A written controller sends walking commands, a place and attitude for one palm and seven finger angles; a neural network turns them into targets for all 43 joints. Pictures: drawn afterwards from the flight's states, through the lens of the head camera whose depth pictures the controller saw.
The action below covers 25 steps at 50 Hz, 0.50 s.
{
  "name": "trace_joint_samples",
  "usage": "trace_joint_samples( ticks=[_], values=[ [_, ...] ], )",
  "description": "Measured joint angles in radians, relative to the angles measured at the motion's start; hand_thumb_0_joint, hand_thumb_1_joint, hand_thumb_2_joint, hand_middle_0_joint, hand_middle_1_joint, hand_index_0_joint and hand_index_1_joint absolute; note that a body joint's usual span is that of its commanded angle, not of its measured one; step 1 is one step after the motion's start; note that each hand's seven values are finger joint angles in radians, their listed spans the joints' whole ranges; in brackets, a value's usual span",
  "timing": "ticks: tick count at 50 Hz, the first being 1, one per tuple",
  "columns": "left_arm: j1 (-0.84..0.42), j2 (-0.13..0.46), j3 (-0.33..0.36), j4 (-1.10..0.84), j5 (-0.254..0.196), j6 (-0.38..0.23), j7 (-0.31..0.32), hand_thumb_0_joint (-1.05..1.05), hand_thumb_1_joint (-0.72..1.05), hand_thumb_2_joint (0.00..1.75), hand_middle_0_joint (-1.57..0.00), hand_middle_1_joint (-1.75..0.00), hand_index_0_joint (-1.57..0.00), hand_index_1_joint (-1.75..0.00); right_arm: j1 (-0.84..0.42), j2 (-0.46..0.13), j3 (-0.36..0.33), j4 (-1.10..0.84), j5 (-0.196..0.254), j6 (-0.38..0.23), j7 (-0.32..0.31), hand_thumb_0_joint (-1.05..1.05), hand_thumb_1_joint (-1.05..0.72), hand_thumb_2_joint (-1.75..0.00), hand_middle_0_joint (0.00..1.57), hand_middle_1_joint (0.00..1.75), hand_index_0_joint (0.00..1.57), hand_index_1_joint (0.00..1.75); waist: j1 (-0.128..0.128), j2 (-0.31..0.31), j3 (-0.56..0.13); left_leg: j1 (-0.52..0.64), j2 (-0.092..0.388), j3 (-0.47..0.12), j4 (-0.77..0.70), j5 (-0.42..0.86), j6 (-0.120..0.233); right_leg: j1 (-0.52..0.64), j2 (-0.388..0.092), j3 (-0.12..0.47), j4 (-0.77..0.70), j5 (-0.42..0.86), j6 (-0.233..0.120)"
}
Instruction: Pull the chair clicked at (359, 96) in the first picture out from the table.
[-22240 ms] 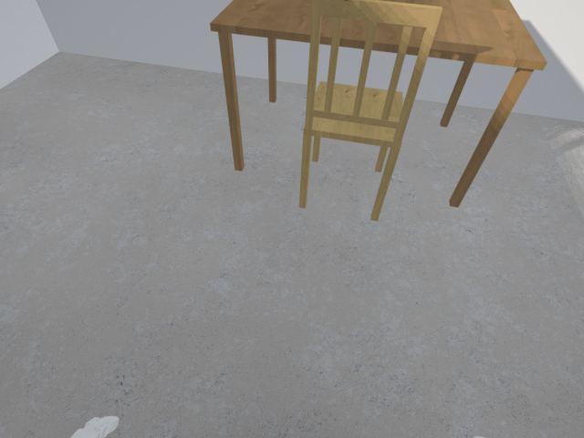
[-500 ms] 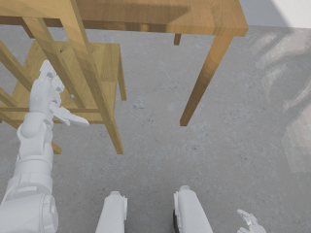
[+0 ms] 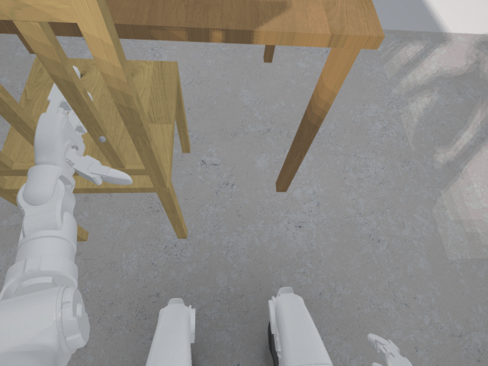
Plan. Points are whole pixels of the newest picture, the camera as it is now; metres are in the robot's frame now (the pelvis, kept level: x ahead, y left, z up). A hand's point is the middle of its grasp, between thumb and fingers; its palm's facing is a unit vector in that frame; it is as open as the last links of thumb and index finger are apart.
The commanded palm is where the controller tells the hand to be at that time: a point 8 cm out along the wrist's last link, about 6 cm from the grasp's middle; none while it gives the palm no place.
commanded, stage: push the fingers through the gap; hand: left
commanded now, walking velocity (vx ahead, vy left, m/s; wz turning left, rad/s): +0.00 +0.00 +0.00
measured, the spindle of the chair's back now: (13, 112) +0.49 +0.33 +0.06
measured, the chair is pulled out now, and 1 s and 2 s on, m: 0.00 0.00 0.03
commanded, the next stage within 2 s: hook a spindle and tug to test in 0.14 s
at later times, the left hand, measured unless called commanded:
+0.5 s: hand (107, 139) +0.46 +0.20 +0.04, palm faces -0.03 -1.00 -0.02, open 16.2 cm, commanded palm +0.44 +0.25 +0.05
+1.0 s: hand (104, 138) +0.46 +0.20 +0.05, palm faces -0.02 -1.00 -0.02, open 7.8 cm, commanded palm +0.43 +0.24 +0.05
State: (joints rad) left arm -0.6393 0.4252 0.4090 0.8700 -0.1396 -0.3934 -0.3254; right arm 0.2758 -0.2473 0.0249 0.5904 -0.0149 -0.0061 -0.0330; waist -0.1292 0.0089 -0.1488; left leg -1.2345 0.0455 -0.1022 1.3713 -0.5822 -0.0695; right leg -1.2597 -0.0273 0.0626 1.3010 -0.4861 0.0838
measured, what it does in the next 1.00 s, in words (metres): stands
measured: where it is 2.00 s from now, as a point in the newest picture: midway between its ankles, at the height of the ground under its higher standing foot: outside the picture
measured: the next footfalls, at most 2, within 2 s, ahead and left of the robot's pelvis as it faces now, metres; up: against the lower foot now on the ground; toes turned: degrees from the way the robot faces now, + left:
none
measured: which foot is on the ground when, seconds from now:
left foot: down 0.00-1.00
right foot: down 0.00-1.00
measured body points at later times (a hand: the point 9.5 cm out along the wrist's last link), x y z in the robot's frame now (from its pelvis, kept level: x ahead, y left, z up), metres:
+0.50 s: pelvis +0.00 +0.00 +0.00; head +0.14 +0.02 +0.43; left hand +0.45 +0.25 +0.05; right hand +0.09 -0.26 -0.11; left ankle +0.03 +0.15 -0.60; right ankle +0.06 -0.17 -0.60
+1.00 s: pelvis +0.01 +0.00 +0.01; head +0.14 +0.02 +0.44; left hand +0.45 +0.25 +0.05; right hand +0.09 -0.27 -0.11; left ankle +0.03 +0.15 -0.60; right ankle +0.06 -0.17 -0.60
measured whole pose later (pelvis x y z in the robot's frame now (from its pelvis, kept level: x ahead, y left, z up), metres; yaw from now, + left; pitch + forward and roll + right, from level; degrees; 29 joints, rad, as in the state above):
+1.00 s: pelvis +0.01 +0.00 +0.01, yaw +0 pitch +25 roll -2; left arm -0.61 0.39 0.36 0.84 -0.16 -0.40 -0.30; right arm 0.28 -0.25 0.01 0.60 -0.01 0.00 -0.03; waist -0.11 0.01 -0.16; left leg -1.20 0.04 -0.11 1.34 -0.58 -0.07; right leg -1.22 -0.03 0.05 1.28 -0.49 0.08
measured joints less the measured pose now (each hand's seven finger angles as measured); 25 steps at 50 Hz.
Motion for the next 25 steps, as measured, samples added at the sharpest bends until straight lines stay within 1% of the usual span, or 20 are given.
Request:
trace_joint_samples(
  ticks=[4,9,16,20,25],
  values=[
    [0.006,0.005,0.003,-0.007,-0.010,-0.012,-0.016,-0.01,-0.50,0.30,-0.06,-0.08,-0.06,-0.08,0.000,-0.001,0.000,0.008,0.002,0.004,0.000,0.01,-0.90,-0.90,0.20,0.30,0.21,0.30,0.005,-0.003,-0.002,0.000,0.000,-0.002,0.001,0.000,0.000,0.001,0.000,-0.002,0.000,0.000,0.001],
    [-0.014,0.015,-0.015,0.024,-0.012,0.005,-0.028,-0.01,-0.50,0.30,-0.06,-0.08,-0.06,-0.08,0.000,-0.006,0.000,0.012,0.005,0.004,-0.004,0.01,-0.90,-0.90,0.20,0.30,0.21,0.30,0.010,-0.002,-0.003,-0.005,-0.004,-0.010,0.005,0.001,0.000,0.002,-0.004,-0.009,0.000,-0.001,-0.002],
    [-0.017,-0.006,-0.033,0.006,-0.014,0.000,-0.021,-0.01,-0.50,0.30,-0.06,-0.10,-0.06,-0.10,-0.009,-0.006,-0.003,0.011,0.003,0.002,-0.005,0.01,-0.90,-0.90,0.20,0.30,0.21,0.30,0.009,-0.002,-0.006,-0.007,-0.006,-0.010,0.006,0.002,0.002,0.002,-0.005,-0.009,-0.001,0.001,-0.003],
    [-0.016,-0.018,-0.041,0.003,-0.005,0.004,-0.004,-0.01,-0.50,0.30,-0.09,-0.18,-0.09,-0.19,-0.011,-0.003,-0.001,0.005,0.002,0.005,-0.001,0.01,-0.90,-0.90,0.20,0.30,0.21,0.30,0.007,0.000,-0.007,-0.001,-0.006,-0.008,0.002,0.003,0.002,0.007,-0.005,-0.008,-0.005,0.001,-0.003],
    [-0.017,-0.020,-0.038,0.013,0.006,0.008,0.018,-0.01,-0.50,0.30,-0.15,-0.37,-0.15,-0.38,-0.011,0.002,0.004,-0.003,0.001,0.008,0.002,0.01,-0.90,-0.90,0.20,0.30,0.21,0.30,0.003,0.002,-0.005,0.004,-0.006,-0.006,-0.002,0.004,0.002,0.010,-0.005,-0.006,-0.006,0.002,-0.002]
  ],
)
